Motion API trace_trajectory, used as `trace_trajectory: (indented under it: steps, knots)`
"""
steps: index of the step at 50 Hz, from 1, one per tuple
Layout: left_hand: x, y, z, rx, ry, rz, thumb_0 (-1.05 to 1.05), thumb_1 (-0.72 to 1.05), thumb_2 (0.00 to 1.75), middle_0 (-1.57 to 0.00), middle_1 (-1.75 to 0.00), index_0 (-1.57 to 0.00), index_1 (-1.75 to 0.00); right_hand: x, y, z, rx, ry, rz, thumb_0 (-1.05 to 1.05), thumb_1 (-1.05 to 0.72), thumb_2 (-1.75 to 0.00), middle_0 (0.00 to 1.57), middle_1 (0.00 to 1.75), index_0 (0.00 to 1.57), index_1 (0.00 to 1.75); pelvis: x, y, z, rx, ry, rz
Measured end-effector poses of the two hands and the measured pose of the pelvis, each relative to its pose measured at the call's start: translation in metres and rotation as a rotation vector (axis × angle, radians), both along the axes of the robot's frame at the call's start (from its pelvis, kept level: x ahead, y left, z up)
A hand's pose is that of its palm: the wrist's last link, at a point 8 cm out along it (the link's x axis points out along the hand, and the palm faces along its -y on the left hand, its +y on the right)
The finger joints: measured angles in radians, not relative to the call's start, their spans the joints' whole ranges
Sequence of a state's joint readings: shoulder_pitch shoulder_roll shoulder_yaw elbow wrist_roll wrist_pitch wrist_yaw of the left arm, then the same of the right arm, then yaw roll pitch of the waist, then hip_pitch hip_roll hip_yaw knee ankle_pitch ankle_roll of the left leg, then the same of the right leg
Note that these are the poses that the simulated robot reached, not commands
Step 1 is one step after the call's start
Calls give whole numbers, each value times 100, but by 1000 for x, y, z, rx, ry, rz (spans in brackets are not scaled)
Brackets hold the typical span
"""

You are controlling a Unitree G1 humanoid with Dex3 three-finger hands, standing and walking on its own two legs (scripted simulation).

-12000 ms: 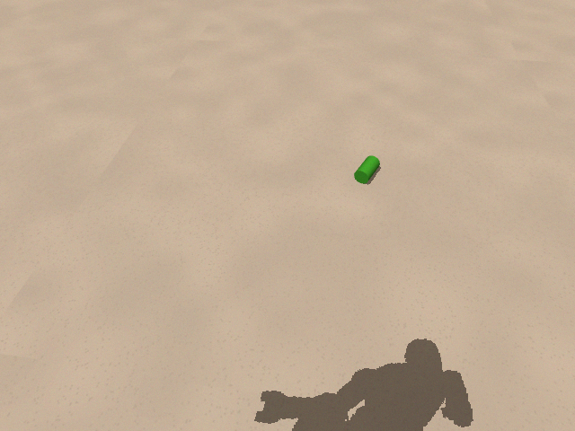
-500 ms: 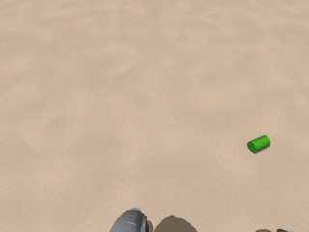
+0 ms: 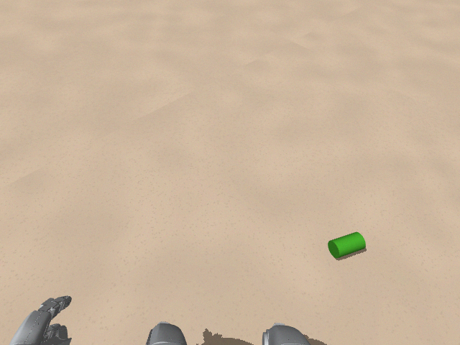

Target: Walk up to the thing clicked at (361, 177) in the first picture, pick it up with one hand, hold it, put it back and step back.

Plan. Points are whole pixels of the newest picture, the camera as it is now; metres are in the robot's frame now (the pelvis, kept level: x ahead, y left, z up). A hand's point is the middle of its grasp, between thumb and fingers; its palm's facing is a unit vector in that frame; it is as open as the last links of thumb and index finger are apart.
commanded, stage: walk up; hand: left
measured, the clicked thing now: (346, 244) +0.61 -0.55 -0.68
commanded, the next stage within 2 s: none
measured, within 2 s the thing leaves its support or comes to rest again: neither
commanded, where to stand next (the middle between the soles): +0.30 -0.87 m, yaw +16 degrees
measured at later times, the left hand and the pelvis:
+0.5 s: hand out of the picture +0.13 +0.08 -0.12, palm faces +0.02 -0.95 -0.32, open 7.4 cm; pelvis +0.08 -0.19 +0.03, yaw +7 degrees
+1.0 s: hand (310, 337) +0.16 -0.14 -0.13, palm faces +0.13 -0.93 -0.33, open 7.4 cm; pelvis +0.15 -0.43 +0.03, yaw +12 degrees
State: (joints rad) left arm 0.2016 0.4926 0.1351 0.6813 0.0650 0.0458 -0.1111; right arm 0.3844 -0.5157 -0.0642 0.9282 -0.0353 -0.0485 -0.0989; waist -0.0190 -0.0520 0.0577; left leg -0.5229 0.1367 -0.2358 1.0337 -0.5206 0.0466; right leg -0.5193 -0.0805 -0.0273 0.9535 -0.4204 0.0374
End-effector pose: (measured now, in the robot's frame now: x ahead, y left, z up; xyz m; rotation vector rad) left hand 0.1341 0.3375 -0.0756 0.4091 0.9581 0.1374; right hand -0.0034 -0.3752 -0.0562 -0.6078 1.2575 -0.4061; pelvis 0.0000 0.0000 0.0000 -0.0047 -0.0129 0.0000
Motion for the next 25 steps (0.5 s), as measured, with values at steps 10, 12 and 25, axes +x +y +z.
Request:
trace_trajectory:
  steps: [10,12,25]
  knots:
    - [-69,-90,24,-24,173,209,1,91,90,-20,-30,-21,-30,122,-51,13,113,-68,158,1,-91,-90,21,30,21,30,40,-80,41,16,-1,65]
    - [-78,-103,21,-26,201,241,1,91,90,-20,-30,-21,-30,140,-55,14,127,-65,192,0,-91,-90,21,30,21,30,48,-95,42,16,0,77]
    - [-15,-208,-11,-78,201,173,1,91,90,-20,-30,-21,-30,179,-155,20,72,-138,194,0,-90,-90,21,30,21,30,85,-194,25,40,-15,117]
